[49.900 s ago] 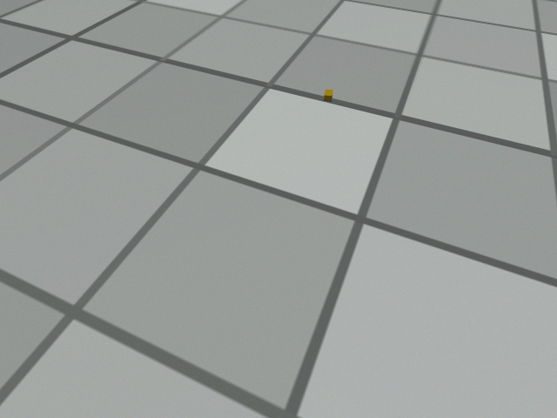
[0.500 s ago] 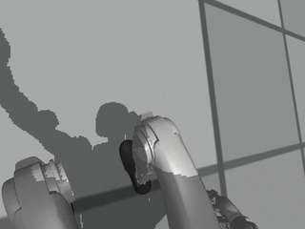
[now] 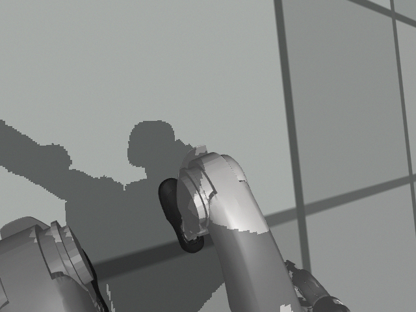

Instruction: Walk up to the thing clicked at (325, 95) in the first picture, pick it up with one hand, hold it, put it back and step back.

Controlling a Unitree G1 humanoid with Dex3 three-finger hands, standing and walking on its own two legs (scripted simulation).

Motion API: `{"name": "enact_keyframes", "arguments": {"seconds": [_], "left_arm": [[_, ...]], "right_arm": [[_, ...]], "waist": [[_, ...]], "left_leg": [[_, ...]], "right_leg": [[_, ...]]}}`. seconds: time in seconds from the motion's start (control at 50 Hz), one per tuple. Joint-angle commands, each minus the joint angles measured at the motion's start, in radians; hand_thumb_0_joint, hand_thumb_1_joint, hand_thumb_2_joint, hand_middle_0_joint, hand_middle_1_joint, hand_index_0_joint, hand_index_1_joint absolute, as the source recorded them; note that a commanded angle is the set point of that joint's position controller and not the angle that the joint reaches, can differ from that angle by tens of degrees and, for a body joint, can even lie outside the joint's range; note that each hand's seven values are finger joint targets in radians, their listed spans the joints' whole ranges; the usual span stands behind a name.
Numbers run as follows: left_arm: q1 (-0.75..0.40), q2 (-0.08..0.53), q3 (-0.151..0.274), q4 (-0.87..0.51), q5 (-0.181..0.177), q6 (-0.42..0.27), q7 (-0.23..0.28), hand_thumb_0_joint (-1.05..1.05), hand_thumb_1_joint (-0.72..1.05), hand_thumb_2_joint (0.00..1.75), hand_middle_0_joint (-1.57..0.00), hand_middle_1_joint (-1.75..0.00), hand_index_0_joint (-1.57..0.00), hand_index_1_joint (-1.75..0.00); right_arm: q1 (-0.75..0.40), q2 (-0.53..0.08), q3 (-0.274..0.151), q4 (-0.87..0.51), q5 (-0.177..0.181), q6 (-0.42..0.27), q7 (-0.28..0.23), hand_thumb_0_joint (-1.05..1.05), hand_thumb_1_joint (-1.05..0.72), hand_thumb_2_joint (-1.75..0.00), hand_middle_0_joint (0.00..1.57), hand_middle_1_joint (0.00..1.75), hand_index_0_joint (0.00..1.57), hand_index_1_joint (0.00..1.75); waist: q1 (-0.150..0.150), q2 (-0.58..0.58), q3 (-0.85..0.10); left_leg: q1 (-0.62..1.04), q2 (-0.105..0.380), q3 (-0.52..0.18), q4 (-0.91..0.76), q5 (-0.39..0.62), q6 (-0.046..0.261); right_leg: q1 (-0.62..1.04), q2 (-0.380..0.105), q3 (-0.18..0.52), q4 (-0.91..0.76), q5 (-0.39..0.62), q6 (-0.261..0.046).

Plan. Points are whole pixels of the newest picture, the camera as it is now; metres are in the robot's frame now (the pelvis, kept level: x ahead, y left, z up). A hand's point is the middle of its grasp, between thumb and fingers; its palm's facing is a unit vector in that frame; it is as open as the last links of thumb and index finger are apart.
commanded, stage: rest palm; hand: left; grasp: from above
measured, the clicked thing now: out of the picture +0.57 +0.30 -0.31
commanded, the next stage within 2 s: none
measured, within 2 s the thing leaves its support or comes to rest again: neither
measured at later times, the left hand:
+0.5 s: hand out of the picture +0.56 +0.28 -0.24, palm faces -0.44 -0.07 -0.89, open 11.3 cm
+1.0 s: hand out of the picture +0.54 +0.28 -0.25, palm faces -0.44 -0.08 -0.89, open 11.2 cm
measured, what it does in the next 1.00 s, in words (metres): stands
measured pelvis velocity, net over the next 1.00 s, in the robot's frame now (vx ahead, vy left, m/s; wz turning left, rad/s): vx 0.01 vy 0.01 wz -0.05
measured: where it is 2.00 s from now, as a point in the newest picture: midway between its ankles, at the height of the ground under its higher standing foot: (140, 262)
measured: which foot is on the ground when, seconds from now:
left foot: down 0.00-1.00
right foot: down 0.00-1.00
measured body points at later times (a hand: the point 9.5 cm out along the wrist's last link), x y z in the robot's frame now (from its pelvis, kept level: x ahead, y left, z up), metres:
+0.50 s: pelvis +0.01 +0.00 +0.00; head +0.33 +0.10 +0.29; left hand +0.58 +0.28 -0.19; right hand +0.03 -0.26 -0.05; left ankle +0.07 +0.11 -0.29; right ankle +0.15 -0.14 -0.29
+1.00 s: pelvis +0.01 +0.01 +0.00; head +0.32 +0.13 +0.30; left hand +0.56 +0.28 -0.19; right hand +0.03 -0.25 -0.03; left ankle +0.07 +0.11 -0.29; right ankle +0.15 -0.14 -0.29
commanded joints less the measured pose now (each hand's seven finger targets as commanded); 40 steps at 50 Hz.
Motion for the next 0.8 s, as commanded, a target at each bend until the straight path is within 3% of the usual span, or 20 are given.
{"name": "enact_keyframes", "arguments": {"seconds": [0.0,0.06,0.1,0.18,0.2,0.22,0.28,0.32,0.36,0.4,0.42,0.48,0.52,0.56,0.62,0.68,0.72,0.78], "left_arm": [[-0.372,0.194,0.024,-0.122,-0.015,-0.033,0.137,0.0,-0.18,0.72,-0.4,-0.63,-0.38,-0.64],[-0.332,0.128,-0.021,-0.006,0.001,-0.018,0.176,0.0,-0.18,0.72,-0.41,-0.6,-0.39,-0.62],[-0.325,0.113,-0.033,0.026,0.009,0.002,0.196,0.0,-0.15,0.7,-0.43,-0.59,-0.42,-0.61],[-0.373,0.167,-0.014,0.027,0.027,0.05,0.228,0.0,-0.1,0.65,-0.46,-0.59,-0.45,-0.6],[-0.417,0.201,0.014,-0.049,0.025,0.054,0.235,0.0,-0.09,0.64,-0.46,-0.6,-0.45,-0.61],[-0.406,0.208,0.021,-0.034,0.037,0.068,0.238,0.0,-0.1,0.64,-0.45,-0.62,-0.45,-0.62],[-0.376,0.173,0.016,-0.009,0.03,0.098,0.231,0.0,-0.08,0.61,-0.44,-0.65,-0.45,-0.63],[-0.307,0.136,-0.006,0.084,0.014,0.122,0.212,0.0,-0.07,0.6,-0.45,-0.63,-0.46,-0.62],[-0.347,0.209,0.032,0.013,0.004,0.126,0.201,0.0,-0.06,0.6,-0.47,-0.6,-0.48,-0.6],[-0.41,0.29,0.078,-0.108,0.008,0.123,0.187,0.0,-0.05,0.59,-0.49,-0.59,-0.49,-0.59],[-0.399,0.291,0.079,-0.11,0.012,0.125,0.18,0.0,-0.06,0.6,-0.47,-0.62,-0.47,-0.61],[-0.258,0.211,0.048,0.01,-0.006,0.126,0.14,0.0,-0.06,0.59,-0.45,-0.65,-0.46,-0.63],[-0.29,0.255,0.065,-0.052,-0.016,0.116,0.119,0.0,-0.06,0.6,-0.47,-0.61,-0.47,-0.61],[-0.329,0.31,0.087,-0.125,-0.012,0.103,0.101,0.0,-0.06,0.6,-0.47,-0.62,-0.47,-0.61],[-0.262,0.287,0.079,-0.078,-0.017,0.08,0.086,0.0,-0.07,0.61,-0.46,-0.63,-0.46,-0.62],[-0.281,0.276,0.072,-0.108,-0.019,0.039,0.092,0.0,-0.08,0.62,-0.46,-0.61,-0.46,-0.61],[-0.308,0.305,0.075,-0.134,-0.006,0.015,0.104,0.0,-0.08,0.62,-0.47,-0.59,-0.47,-0.6],[-0.296,0.26,0.051,-0.104,-0.003,-0.012,0.135,0.0,-0.08,0.62,-0.46,-0.6,-0.46,-0.6]], "right_arm": [[0.186,-0.315,-0.097,0.04,-0.013,-0.019,-0.016,0.0,-0.9,-0.9,0.2,0.3,0.2,0.3],[0.186,-0.301,-0.097,0.068,-0.017,-0.045,-0.01,0.0,-0.9,-0.9,0.2,0.3,0.2,0.3],[0.185,-0.3,-0.097,0.084,-0.019,-0.066,-0.005,0.0,-0.9,-0.9,0.2,0.3,0.2,0.3],[0.175,-0.31,-0.103,0.087,-0.014,-0.091,0.0,0.0,-0.9,-0.9,0.2,0.3,0.2,0.3],[0.173,-0.314,-0.107,0.084,-0.015,-0.097,0.001,0.0,-0.91,-0.9,0.2,0.3,0.2,0.3],[0.183,-0.314,-0.109,0.081,-0.017,-0.102,0.002,0.0,-0.91,-0.9,0.2,0.3,0.2,0.3],[0.185,-0.321,-0.108,0.082,-0.018,-0.112,0.011,0.0,-0.91,-0.9,0.2,0.3,0.2,0.3],[0.191,-0.304,-0.085,0.099,-0.02,-0.117,0.018,0.0,-0.91,-0.9,0.2,0.3,0.2,0.3],[0.188,-0.315,-0.083,0.088,-0.014,-0.118,0.015,0.0,-0.91,-0.9,0.2,0.3,0.2,0.3],[0.208,-0.34,-0.105,0.069,-0.013,-0.115,0.013,0.0,-0.91,-0.9,0.2,0.3,0.2,0.3],[0.201,-0.339,-0.111,0.049,-0.011,-0.113,0.012,0.0,-0.91,-0.9,0.2,0.3,0.2,0.3],[0.194,-0.321,-0.073,0.052,-0.014,-0.102,0.023,0.0,-0.91,-0.9,0.2,0.3,0.2,0.3],[0.201,-0.335,-0.072,0.032,-0.011,-0.089,0.019,0.0,-0.91,-0.9,0.2,0.3,0.2,0.3],[0.218,-0.35,-0.084,0.035,-0.015,-0.077,0.015,0.0,-0.91,-0.9,0.2,0.3,0.2,0.3],[0.22,-0.342,-0.06,0.024,-0.02,-0.058,0.018,0.0,-0.91,-0.9,0.2,0.3,0.2,0.3],[0.205,-0.349,-0.058,0.018,-0.028,-0.046,0.014,0.0,-0.91,-0.9,0.2,0.3,0.2,0.3],[0.204,-0.352,-0.061,0.029,-0.033,-0.038,0.014,0.0,-0.91,-0.91,0.2,0.3,0.2,0.3],[0.192,-0.349,-0.061,0.037,-0.041,-0.033,0.015,0.0,-0.91,-0.9,0.2,0.3,0.2,0.3]], "waist": [[-0.091,0.575,-0.711],[-0.122,0.524,-0.666],[-0.126,0.521,-0.644],[-0.112,0.555,-0.664],[-0.103,0.604,-0.724],[-0.101,0.629,-0.742],[-0.12,0.602,-0.712],[-0.135,0.52,-0.634],[-0.115,0.526,-0.659],[-0.094,0.619,-0.747],[-0.091,0.633,-0.772],[-0.119,0.525,-0.665],[-0.117,0.502,-0.694],[-0.105,0.557,-0.727],[-0.115,0.538,-0.681],[-0.123,0.561,-0.664],[-0.112,0.604,-0.695],[-0.127,0.615,-0.659]], "left_leg": [[0.559,0.047,0.042,-0.263,0.228,-0.021],[0.521,0.051,0.042,-0.255,0.209,-0.011],[0.517,0.054,0.041,-0.264,0.206,-0.011],[0.514,0.058,0.034,-0.278,0.21,-0.017],[0.565,0.065,0.028,-0.272,0.26,-0.025],[0.599,0.067,0.03,-0.264,0.295,-0.029],[0.571,0.064,0.035,-0.242,0.328,-0.03],[0.472,0.056,0.054,-0.225,0.271,-0.015],[0.456,0.056,0.055,-0.231,0.245,-0.015],[0.557,0.065,0.042,-0.243,0.307,-0.031],[0.581,0.066,0.043,-0.242,0.337,-0.034],[0.458,0.056,0.058,-0.21,0.305,-0.021],[0.448,0.054,0.059,-0.213,0.296,-0.014],[0.501,0.059,0.056,-0.221,0.315,-0.022],[0.503,0.061,0.045,-0.215,0.329,-0.028],[0.535,0.063,0.021,-0.22,0.323,-0.036],[0.583,0.068,0.013,-0.224,0.347,-0.041],[0.607,0.074,-0.004,-0.236,0.346,-0.045]], "right_leg": [[0.359,0.019,-0.136,-0.139,0.148,-0.086],[0.353,0.024,-0.138,-0.135,0.154,-0.072],[0.347,0.02,-0.132,-0.139,0.159,-0.067],[0.35,0.02,-0.133,-0.133,0.166,-0.07],[0.353,0.015,-0.133,-0.123,0.197,-0.07],[0.346,0.013,-0.131,-0.112,0.213,-0.073],[0.353,0.011,-0.133,-0.108,0.238,-0.076],[0.376,0.019,-0.131,-0.127,0.204,-0.074],[0.403,0.013,-0.12,-0.147,0.183,-0.077],[0.406,0.006,-0.122,-0.13,0.212,-0.085],[0.419,0.009,-0.123,-0.121,0.236,-0.089],[0.465,0.014,-0.125,-0.128,0.239,-0.086],[0.511,0.013,-0.118,-0.142,0.236,-0.084],[0.507,0.01,-0.117,-0.142,0.237,-0.087],[0.5,0.011,-0.127,-0.139,0.245,-0.09],[0.46,0.012,-0.14,-0.142,0.218,-0.095],[0.445,0.016,-0.149,-0.137,0.218,-0.094],[0.397,0.019,-0.161,-0.135,0.199,-0.091]]}}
